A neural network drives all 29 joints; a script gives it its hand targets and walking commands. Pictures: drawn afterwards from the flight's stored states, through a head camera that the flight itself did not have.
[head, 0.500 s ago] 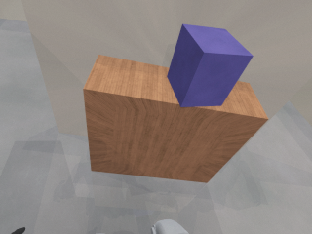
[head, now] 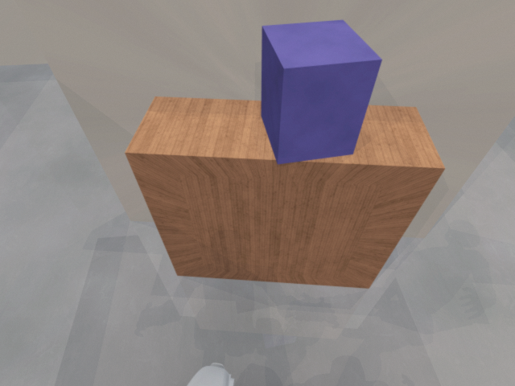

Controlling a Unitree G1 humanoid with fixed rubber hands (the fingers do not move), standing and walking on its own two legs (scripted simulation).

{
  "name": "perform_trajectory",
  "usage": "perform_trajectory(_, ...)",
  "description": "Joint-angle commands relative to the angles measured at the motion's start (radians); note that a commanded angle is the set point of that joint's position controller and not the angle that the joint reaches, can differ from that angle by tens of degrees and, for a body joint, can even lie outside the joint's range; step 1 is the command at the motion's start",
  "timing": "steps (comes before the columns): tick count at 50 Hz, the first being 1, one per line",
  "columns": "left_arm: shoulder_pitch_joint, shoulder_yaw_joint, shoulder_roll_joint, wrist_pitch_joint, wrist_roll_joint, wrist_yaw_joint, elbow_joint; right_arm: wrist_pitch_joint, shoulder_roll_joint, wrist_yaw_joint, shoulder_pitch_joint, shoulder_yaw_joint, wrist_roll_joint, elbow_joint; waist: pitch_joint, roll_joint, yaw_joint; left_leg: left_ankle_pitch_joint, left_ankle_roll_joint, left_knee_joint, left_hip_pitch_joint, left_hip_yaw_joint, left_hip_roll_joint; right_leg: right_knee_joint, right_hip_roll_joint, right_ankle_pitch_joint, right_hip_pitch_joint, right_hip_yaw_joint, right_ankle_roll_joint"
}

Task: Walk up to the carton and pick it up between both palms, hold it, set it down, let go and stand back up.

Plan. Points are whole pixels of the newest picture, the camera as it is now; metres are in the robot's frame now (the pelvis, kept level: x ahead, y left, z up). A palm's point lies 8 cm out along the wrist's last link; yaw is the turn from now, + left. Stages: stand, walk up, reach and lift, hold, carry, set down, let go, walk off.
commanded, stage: walk up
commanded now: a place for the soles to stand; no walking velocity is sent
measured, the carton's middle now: (309, 93) +0.75 -0.08 +0.06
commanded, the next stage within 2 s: none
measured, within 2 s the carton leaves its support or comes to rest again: neither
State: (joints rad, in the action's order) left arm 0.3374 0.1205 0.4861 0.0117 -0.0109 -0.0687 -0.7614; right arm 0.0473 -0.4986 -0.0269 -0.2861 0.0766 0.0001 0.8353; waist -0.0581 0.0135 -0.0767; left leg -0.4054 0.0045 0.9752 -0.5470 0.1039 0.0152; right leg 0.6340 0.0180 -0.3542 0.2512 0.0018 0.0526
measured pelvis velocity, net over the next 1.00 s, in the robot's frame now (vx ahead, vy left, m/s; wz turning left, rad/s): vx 0.09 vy -0.04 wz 0.01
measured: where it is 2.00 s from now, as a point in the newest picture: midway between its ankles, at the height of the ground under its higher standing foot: outside the picture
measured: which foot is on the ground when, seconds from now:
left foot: up 0.00-0.12, down 0.14-0.50, up 0.52-0.74, down 0.76-1.00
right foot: down 0.00-0.16, up 0.18-0.46, down 0.48-1.00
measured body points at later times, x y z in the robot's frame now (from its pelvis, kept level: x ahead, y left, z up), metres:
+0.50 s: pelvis +0.10 -0.04 -0.01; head +0.13 -0.03 +0.44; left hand +0.19 +0.30 -0.11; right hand +0.15 -0.40 -0.09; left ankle +0.11 +0.13 -0.72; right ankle +0.16 -0.18 -0.73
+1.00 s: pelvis +0.09 -0.04 -0.01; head +0.10 -0.03 +0.44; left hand +0.17 +0.30 -0.11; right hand +0.20 -0.37 -0.09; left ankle +0.10 +0.11 -0.73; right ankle +0.16 -0.18 -0.73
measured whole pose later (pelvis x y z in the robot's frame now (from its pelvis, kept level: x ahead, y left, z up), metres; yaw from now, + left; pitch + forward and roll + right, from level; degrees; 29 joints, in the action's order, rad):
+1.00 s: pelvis +0.09 -0.04 -0.01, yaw +1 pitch -3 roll +1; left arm 0.29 0.08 0.44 -0.03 -0.01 0.01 -0.76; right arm 0.00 -0.43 0.01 -0.19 0.08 0.00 0.83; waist -0.09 -0.03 -0.01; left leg -0.35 0.02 0.69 -0.29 0.08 0.02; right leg 0.69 -0.06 -0.26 0.37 0.01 -0.01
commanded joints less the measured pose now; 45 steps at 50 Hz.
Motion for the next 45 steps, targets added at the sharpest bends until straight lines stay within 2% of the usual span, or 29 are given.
perform_trajectory(1,0.051,0.050,0.224,-0.025,-0.032,0.012,0.072,0.033,-0.161,0.011,0.069,0.034,0.006,-0.092,-0.032,-0.222,-0.025,0.014,-0.027,-0.162,-0.127,-0.121,-0.042,-0.330,-0.225,-0.238,-0.181,0.328,0.139)
perform_trajectory(3,0.025,0.034,0.186,-0.022,-0.036,0.008,0.086,0.055,-0.154,0.010,0.009,0.033,0.006,-0.087,0.000,-0.146,0.005,0.040,-0.029,-0.302,-0.015,-0.153,-0.035,-0.237,-0.203,0.025,-0.160,0.265,0.159)
perform_trajectory(4,0.027,0.022,0.170,-0.021,-0.026,0.002,0.081,0.065,-0.139,0.004,-0.045,0.034,0.004,-0.073,0.042,-0.211,0.030,0.097,-0.036,-0.399,0.110,-0.173,-0.027,-0.163,-0.166,0.149,-0.125,0.191,0.172)
perform_trajectory(6,-0.026,-0.004,0.118,-0.010,-0.015,0.007,0.100,0.067,-0.141,-0.016,-0.182,0.050,0.013,-0.031,0.137,-0.123,0.114,0.248,-0.053,-0.537,0.421,-0.204,0.007,0.117,-0.109,0.376,-0.031,0.057,0.108)
perform_trajectory(7,-0.020,-0.023,0.078,-0.011,-0.014,0.011,0.112,0.076,-0.195,-0.029,-0.283,0.072,0.026,-0.017,0.211,-0.026,0.169,0.267,-0.090,-0.521,0.608,-0.023,-0.074,0.301,-0.079,0.301,0.117,0.068,0.064)
perform_trajectory(8,0.033,-0.033,0.037,-0.021,-0.005,0.022,0.123,0.075,-0.250,-0.032,-0.262,0.083,0.042,-0.039,0.218,0.187,0.132,0.248,-0.152,-0.509,0.710,0.272,-0.222,0.400,-0.003,-0.074,0.306,0.069,0.016)
perform_trajectory(9,0.038,-0.018,0.085,-0.016,0.001,0.028,0.114,0.071,-0.295,-0.032,-0.240,0.091,0.029,-0.069,0.200,0.181,0.123,0.162,-0.245,-0.569,0.709,0.570,-0.376,0.468,0.045,-0.239,0.446,0.069,-0.009)
perform_trajectory(10,-0.038,0.009,0.162,-0.010,-0.008,0.036,0.113,0.066,-0.299,-0.024,-0.214,0.085,0.008,-0.066,0.137,0.157,0.145,0.155,-0.328,-0.604,0.602,0.622,-0.448,0.529,-0.010,-0.265,0.451,0.126,-0.006)
perform_trajectory(11,-0.062,0.007,0.181,-0.008,-0.010,0.039,0.096,0.057,-0.275,-0.021,-0.141,0.088,0.007,-0.078,0.021,0.045,0.129,0.052,-0.317,-0.650,0.432,0.566,-0.416,0.522,-0.014,-0.252,0.408,0.158,-0.013)
perform_trajectory(12,-0.084,0.023,0.180,-0.015,-0.008,0.035,0.097,0.052,-0.243,-0.018,-0.110,0.069,0.019,-0.082,-0.098,0.043,0.109,0.100,-0.294,-0.657,0.349,0.481,-0.369,0.509,-0.024,-0.231,0.408,0.160,-0.010)
perform_trajectory(14,-0.046,0.013,0.110,-0.016,-0.001,0.028,0.064,0.055,-0.218,-0.018,-0.118,0.050,0.021,-0.076,-0.134,0.118,0.097,0.316,-0.230,-0.633,0.234,0.275,-0.266,0.429,-0.032,-0.096,0.311,0.141,-0.016)
perform_trajectory(16,-0.020,0.011,0.082,-0.016,0.001,0.026,0.068,0.053,-0.200,-0.014,-0.112,0.044,0.019,-0.072,-0.047,0.199,0.103,0.539,-0.216,-0.575,0.333,0.149,-0.216,0.316,-0.021,-0.072,0.251,0.087,-0.028)
perform_trajectory(19,-0.029,-0.009,0.068,-0.036,0.010,0.042,0.055,0.039,-0.159,-0.003,-0.051,0.029,0.019,-0.108,0.011,0.237,0.096,0.829,-0.223,-0.460,0.299,0.042,-0.207,0.153,-0.046,-0.040,0.135,-0.006,-0.048)
perform_trajectory(20,0.007,-0.001,0.069,-0.042,0.015,0.048,0.025,0.032,-0.173,0.002,-0.015,0.031,0.014,-0.106,0.030,0.293,0.077,0.802,-0.201,-0.440,0.260,0.022,-0.191,0.071,-0.045,0.002,0.057,-0.029,-0.054)
perform_trajectory(22,0.092,0.006,0.092,-0.059,0.012,0.065,-0.019,0.009,-0.165,0.002,0.046,0.023,0.001,-0.119,0.051,0.202,0.019,0.615,-0.145,-0.261,0.202,-0.039,-0.119,-0.158,-0.012,0.247,-0.128,-0.067,-0.036)
perform_trajectory(23,0.131,0.015,0.111,-0.070,0.008,0.072,-0.038,-0.005,-0.102,0.005,0.019,0.004,-0.015,-0.113,0.075,0.104,-0.002,0.380,-0.094,-0.130,0.190,-0.071,-0.071,-0.214,-0.043,0.367,-0.157,0.008,-0.067)
perform_trajectory(24,0.094,0.019,0.163,-0.078,-0.012,0.077,-0.036,-0.013,-0.040,0.004,-0.018,-0.012,-0.019,-0.110,0.106,-0.070,0.021,0.114,-0.073,-0.080,0.074,-0.010,-0.025,-0.163,-0.106,0.472,-0.228,0.112,-0.040)
perform_trajectory(25,0.031,0.015,0.184,-0.082,-0.026,0.081,0.002,-0.017,-0.023,0.001,-0.066,-0.028,-0.025,-0.110,0.113,-0.164,0.066,-0.175,-0.055,-0.041,-0.006,0.010,0.034,-0.192,-0.271,0.506,-0.208,0.356,0.028)
perform_trajectory(26,-0.048,0.006,0.213,-0.072,-0.012,0.079,0.028,-0.032,-0.079,-0.003,-0.058,-0.011,-0.025,-0.086,0.145,-0.129,0.081,-0.236,-0.059,0.026,0.082,0.058,0.023,-0.238,-0.371,0.279,-0.080,0.448,0.148)
perform_trajectory(27,-0.105,0.011,0.215,-0.072,-0.011,0.082,0.037,-0.038,-0.113,-0.014,-0.081,0.008,-0.017,-0.049,0.080,-0.193,0.075,-0.256,-0.046,0.008,0.086,0.031,-0.014,-0.225,-0.382,0.194,-0.005,0.461,0.190)
perform_trajectory(29,-0.153,-0.017,0.149,-0.072,-0.004,0.085,0.049,-0.028,-0.114,0.002,-0.052,0.010,-0.016,-0.038,0.015,-0.150,0.119,-0.126,-0.043,-0.107,0.157,-0.031,-0.038,-0.199,-0.287,0.208,0.124,0.304,0.151)
perform_trajectory(30,-0.142,-0.020,0.135,-0.068,0.003,0.085,0.037,-0.028,-0.102,0.006,-0.029,0.000,-0.014,-0.035,-0.010,-0.158,0.110,-0.063,-0.047,-0.133,0.178,-0.047,-0.039,-0.209,-0.254,0.194,0.152,0.226,0.113)
perform_trajectory(32,-0.118,-0.008,0.184,-0.067,-0.003,0.084,0.038,-0.042,-0.112,0.010,-0.074,0.017,-0.007,-0.028,0.034,-0.297,0.096,-0.051,-0.044,-0.139,0.175,-0.053,-0.015,-0.190,-0.253,0.232,0.088,0.222,0.104)
perform_trajectory(34,-0.144,-0.012,0.176,-0.062,-0.002,0.085,0.068,-0.042,-0.114,0.015,-0.037,0.016,-0.002,-0.037,0.056,-0.290,0.086,-0.087,-0.044,-0.180,0.203,-0.073,-0.020,-0.166,-0.275,0.230,0.094,0.248,0.131)
perform_trajectory(36,-0.154,-0.010,0.158,-0.047,0.006,0.082,0.056,-0.029,-0.094,0.017,-0.047,0.017,0.006,-0.010,0.048,-0.235,0.105,0.096,-0.043,-0.403,0.311,-0.117,-0.008,-0.082,-0.226,0.221,0.129,0.168,0.086)
perform_trajectory(38,-0.164,-0.027,0.103,-0.041,0.018,0.085,0.057,-0.021,-0.107,0.011,-0.026,0.021,0.024,-0.019,0.036,-0.121,0.091,0.261,-0.063,-0.461,0.283,0.048,-0.072,-0.001,-0.155,0.206,0.137,0.087,0.018)
perform_trajectory(40,-0.144,-0.032,0.095,-0.040,0.022,0.090,0.050,-0.019,-0.170,0.020,0.090,0.021,0.021,-0.052,0.029,0.037,0.051,0.180,-0.181,-0.526,0.156,0.256,-0.214,0.075,-0.051,-0.090,0.089,0.017,-0.022)
perform_trajectory(41,-0.127,-0.024,0.104,-0.043,0.020,0.091,0.040,-0.019,-0.170,0.029,0.099,0.021,0.018,-0.046,0.026,0.033,0.048,0.143,-0.191,-0.522,0.092,0.214,-0.214,0.043,-0.044,-0.115,0.005,0.006,-0.008)
perform_trajectory(45,-0.133,-0.015,0.145,-0.069,0.003,0.088,0.015,-0.033,-0.117,0.034,0.091,0.002,0.016,-0.031,0.032,0.060,0.063,0.160,-0.073,-0.420,0.125,0.068,-0.068,-0.108,-0.152,0.100,-0.018,0.130,0.031)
